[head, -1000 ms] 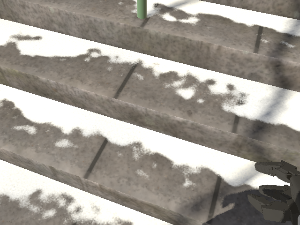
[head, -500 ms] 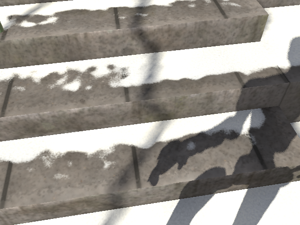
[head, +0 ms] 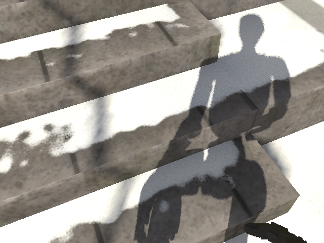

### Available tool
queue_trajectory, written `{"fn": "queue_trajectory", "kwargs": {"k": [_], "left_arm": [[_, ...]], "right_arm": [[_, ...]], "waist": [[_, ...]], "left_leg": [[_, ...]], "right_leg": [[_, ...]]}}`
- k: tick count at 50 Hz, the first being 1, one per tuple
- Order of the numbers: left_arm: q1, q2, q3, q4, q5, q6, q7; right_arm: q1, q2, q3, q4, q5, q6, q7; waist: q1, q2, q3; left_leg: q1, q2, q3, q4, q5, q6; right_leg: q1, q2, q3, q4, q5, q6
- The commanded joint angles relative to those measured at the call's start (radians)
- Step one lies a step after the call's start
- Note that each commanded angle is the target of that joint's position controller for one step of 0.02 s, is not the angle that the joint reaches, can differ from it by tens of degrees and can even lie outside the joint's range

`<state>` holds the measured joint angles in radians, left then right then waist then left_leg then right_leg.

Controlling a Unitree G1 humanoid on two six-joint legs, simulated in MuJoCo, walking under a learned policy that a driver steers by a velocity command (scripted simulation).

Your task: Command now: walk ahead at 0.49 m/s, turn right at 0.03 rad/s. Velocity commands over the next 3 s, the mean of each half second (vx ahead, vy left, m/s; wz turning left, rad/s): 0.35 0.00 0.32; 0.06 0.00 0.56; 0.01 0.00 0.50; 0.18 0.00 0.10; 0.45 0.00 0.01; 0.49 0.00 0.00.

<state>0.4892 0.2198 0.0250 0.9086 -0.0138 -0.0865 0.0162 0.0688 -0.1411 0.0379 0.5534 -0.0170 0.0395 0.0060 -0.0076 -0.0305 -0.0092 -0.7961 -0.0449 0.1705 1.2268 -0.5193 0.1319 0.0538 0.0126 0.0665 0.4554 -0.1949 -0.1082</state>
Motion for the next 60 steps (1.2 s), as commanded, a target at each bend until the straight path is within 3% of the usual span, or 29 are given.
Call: {"fn": "queue_trajectory", "kwargs": {"k": [1, 2, 4, 6, 8, 10, 11, 12, 16, 19, 20, 21, 22, 23, 24, 26, 28, 31, 34, 39, 42, 44, 46, 47, 48, 50, 53, 56, 60], "left_arm": [[-0.158, 0.025, 0.026, -0.217, 0.030, -0.047, -0.048], [-0.111, 0.024, 0.018, -0.230, 0.071, -0.056, -0.073], [-0.206, -0.007, 0.007, -0.260, 0.083, -0.050, -0.070], [-0.301, -0.076, -0.024, -0.330, 0.076, -0.020, -0.044], [-0.339, -0.112, -0.046, -0.364, 0.071, 0.007, -0.029], [-0.408, -0.077, -0.050, -0.410, 0.065, 0.012, -0.024], [-0.458, -0.035, -0.034, -0.413, 0.073, 0.006, -0.028], [-0.492, -0.077, -0.041, -0.417, 0.069, 0.006, -0.021], [-0.718, -0.122, -0.057, -0.521, 0.081, 0.005, -0.027], [-0.689, -0.177, -0.088, -0.523, 0.024, 0.034, -0.048], [-0.503, -0.134, -0.062, -0.462, 0.011, 0.039, -0.033], [-0.246, -0.048, -0.022, -0.398, -0.007, 0.039, -0.015], [-0.100, 0.056, 0.013, -0.346, 0.016, 0.031, 0.002], [-0.054, 0.205, 0.063, -0.326, 0.054, 0.007, 0.020], [-0.190, 0.137, 0.046, -0.358, 0.040, 0.023, 0.026], [-0.354, -0.030, 0.014, -0.342, 0.034, 0.026, 0.031], [-0.353, -0.093, 0.000, -0.260, 0.045, 0.021, 0.052], [-0.325, -0.073, 0.005, -0.196, 0.058, -0.007, 0.041], [-0.309, -0.027, 0.014, -0.171, 0.058, -0.014, 0.040], [-0.321, 0.100, 0.043, -0.232, 0.066, 0.022, 0.065], [-0.291, 0.159, 0.066, -0.255, 0.076, 0.033, 0.037], [-0.278, 0.154, 0.069, -0.248, 0.052, 0.064, 0.024], [-0.181, 0.100, 0.067, -0.216, 0.056, 0.112, 0.013], [-0.215, 0.001, 0.038, -0.283, 0.045, 0.123, 0.008], [-0.258, 0.034, 0.046, -0.326, 0.055, 0.125, 0.022], [-0.316, 0.059, 0.056, -0.312, 0.042, 0.112, 0.027], [-0.342, 0.056, 0.061, -0.318, 0.055, 0.112, 0.021], [-0.357, 0.013, 0.037, -0.342, 0.051, 0.112, 0.010], [-0.390, 0.007, 0.022, -0.366, 0.032, 0.113, 0.022]], "right_arm": [[0.405, -0.318, -0.129, 0.145, -0.011, -0.021, -0.028], [0.270, -0.253, -0.123, 0.122, 0.009, -0.033, -0.031], [0.231, -0.087, -0.090, 0.188, 0.002, -0.052, -0.022], [0.269, -0.019, -0.074, 0.260, -0.024, -0.097, -0.026], [0.312, -0.049, -0.082, 0.321, -0.008, -0.128, -0.012], [0.292, -0.092, -0.086, 0.314, 0.003, -0.137, -0.010], [0.302, -0.085, -0.078, 0.302, 0.011, -0.145, -0.022], [0.393, -0.095, -0.079, 0.332, 0.001, -0.151, -0.033], [0.619, -0.138, -0.106, 0.396, -0.002, -0.133, -0.059], [0.490, -0.130, -0.103, 0.317, -0.002, -0.080, -0.061], [0.441, -0.200, -0.116, 0.281, -0.001, -0.098, -0.048], [0.328, -0.269, -0.138, 0.241, 0.028, -0.123, -0.034], [0.241, -0.280, -0.151, 0.196, 0.059, -0.156, -0.011], [0.251, -0.160, -0.129, 0.106, 0.103, -0.170, 0.008], [0.328, -0.207, -0.140, 0.138, 0.039, -0.168, 0.006], [0.357, -0.140, -0.137, 0.149, -0.005, -0.107, -0.003], [0.291, -0.070, -0.119, 0.117, -0.039, -0.051, -0.014], [0.220, -0.024, -0.091, 0.060, -0.033, -0.009, -0.048], [0.161, -0.059, -0.091, -0.004, -0.044, 0.004, -0.066], [0.090, -0.124, -0.099, -0.052, 0.003, 0.029, -0.033], [0.058, -0.135, -0.112, -0.067, 0.013, 0.029, -0.023], [0.098, -0.123, -0.116, -0.055, 0.012, 0.018, -0.023], [0.196, -0.155, -0.128, -0.011, -0.009, -0.024, -0.009], [0.182, -0.250, -0.140, -0.056, -0.005, -0.043, -0.014], [0.227, -0.316, -0.173, -0.074, 0.010, -0.038, -0.037], [0.129, -0.233, -0.145, -0.078, -0.007, -0.026, -0.047], [0.072, -0.158, -0.119, -0.091, -0.014, -0.023, -0.060], [0.169, -0.183, -0.130, -0.061, -0.025, -0.028, -0.075], [0.172, -0.204, -0.139, -0.066, -0.032, -0.026, -0.073]], "waist": [[-0.128, 0.391, -0.246], [-0.038, 0.212, -0.144], [0.013, 0.012, 0.035], [0.044, -0.015, 0.080], [0.068, -0.029, 0.120], [0.074, -0.049, 0.178], [0.046, -0.078, 0.169], [0.004, 0.006, 0.123], [-0.109, 0.070, 0.033], [-0.053, 0.092, -0.040], [0.025, 0.210, -0.168], [0.174, 0.262, -0.304], [0.248, 0.167, -0.384], [0.228, -0.255, -0.542], [0.142, -0.250, -0.655], [0.027, 0.044, -0.374], [-0.034, 0.047, -0.080], [-0.059, -0.003, 0.005], [-0.088, -0.014, -0.002], [-0.028, -0.057, -0.090], [0.018, -0.109, -0.103], [0.009, -0.121, -0.070], [-0.002, 0.083, -0.015], [0.014, 0.325, 0.027], [-0.057, 0.348, -0.088], [-0.010, 0.239, 0.013], [0.017, 0.145, -0.030], [-0.006, 0.082, -0.069], [-0.026, 0.163, -0.100]], "left_leg": [[0.779, 0.263, -1.115, -0.870, -0.004, 0.178], [0.703, 0.290, -1.175, -0.904, -0.154, 0.194], [0.453, 0.245, -0.939, -0.880, -0.246, 0.205], [0.333, 0.205, -0.719, -0.865, -0.039, 0.169], [0.325, 0.161, -0.560, -0.873, 0.117, 0.132], [0.263, 0.129, -0.469, -0.943, 0.222, 0.119], [0.278, 0.127, -0.460, -0.972, 0.460, 0.123], [0.387, 0.149, -0.476, -0.946, 0.712, 0.152], [0.844, 0.145, -0.446, -0.923, 0.967, 0.108], [0.572, 0.116, -0.327, -1.029, 1.291, 0.055], [0.589, 0.145, -0.325, -0.899, 1.659, 0.023], [0.632, 0.153, -0.334, -0.705, 1.778, -0.017], [0.561, 0.106, -0.337, -0.486, 1.494, -0.071], [0.232, -0.085, -0.251, 0.094, 0.509, -0.156], [0.284, -0.083, -0.322, 0.418, 0.159, -0.148], [0.164, 0.015, -0.263, 0.482, 0.227, -0.145], [0.095, 0.059, -0.264, 0.419, 0.260, -0.122], [0.017, 0.047, -0.249, 0.539, 0.282, -0.081], [-0.048, 0.085, -0.273, 0.445, 0.376, -0.114], [0.199, 0.142, -0.141, -0.091, 0.220, -0.123], [0.399, 0.104, -0.044, -0.258, 0.115, -0.092], [0.481, 0.080, -0.021, -0.467, 0.158, -0.085], [0.587, 0.082, -0.182, -0.735, 0.223, -0.084], [0.635, 0.321, -0.609, -0.822, 0.433, -0.014], [0.560, 0.430, -0.763, -0.944, 0.541, 0.136], [0.445, 0.340, -0.594, -0.928, 0.338, 0.166], [0.481, 0.213, -0.474, -0.807, 0.485, 0.123], [0.599, 0.216, -0.514, -0.778, 0.553, 0.121], [0.574, 0.225, -0.539, -0.769, 0.652, 0.120]], "right_leg": [[-0.716, 0.204, 0.165, 1.055, 0.006, 0.016], [-0.832, 0.126, 0.211, 1.207, 0.005, 0.010], [-0.915, 0.052, 0.065, 1.403, 0.029, 0.004], [-1.018, 0.003, 0.046, 1.526, -0.021, -0.003], [-1.135, -0.046, 0.023, 1.519, -0.062, -0.001], [-1.116, -0.083, -0.030, 1.241, -0.061, 0.025], [-1.066, -0.089, -0.072, 1.125, 0.044, 0.047], [-1.136, -0.046, -0.131, 1.273, -0.018, 0.058], [-1.378, -0.064, -0.150, 1.181, -0.209, 0.022], [-0.715, 0.035, -0.263, 0.684, -0.201, 0.000], [-0.483, 0.074, -0.221, 0.683, -0.145, -0.017], [-0.270, 0.053, -0.141, 0.531, 0.030, -0.025], [-0.056, -0.006, -0.057, 0.329, 0.195, -0.028], [0.203, -0.428, 0.459, 0.177, 0.728, -0.236], [0.088, -0.446, 0.638, 0.102, 0.965, -0.283], [-0.173, -0.384, 0.457, 0.106, 0.271, -0.249], [-0.459, -0.284, 0.270, 0.073, -0.112, -0.144], [-0.605, -0.312, 0.157, -0.010, -0.223, -0.119], [-0.559, -0.328, 0.052, -0.064, -0.147, -0.092], [-0.423, -0.336, -0.152, -0.107, 0.007, -0.079], [-0.422, -0.342, -0.204, -0.061, -0.100, -0.037], [-0.402, -0.345, -0.222, -0.001, -0.175, -0.001], [-0.479, -0.235, -0.314, 0.366, -0.250, 0.063], [-0.801, -0.127, -0.302, 0.640, -0.409, 0.151], [-0.742, -0.086, -0.118, 0.796, -0.370, 0.177], [-0.745, -0.101, -0.059, 0.924, -0.209, 0.195], [-0.742, -0.063, -0.066, 0.965, -0.126, 0.176], [-0.781, -0.038, -0.065, 0.784, -0.183, 0.162], [-0.637, -0.004, -0.076, 0.538, -0.304, 0.131]]}}
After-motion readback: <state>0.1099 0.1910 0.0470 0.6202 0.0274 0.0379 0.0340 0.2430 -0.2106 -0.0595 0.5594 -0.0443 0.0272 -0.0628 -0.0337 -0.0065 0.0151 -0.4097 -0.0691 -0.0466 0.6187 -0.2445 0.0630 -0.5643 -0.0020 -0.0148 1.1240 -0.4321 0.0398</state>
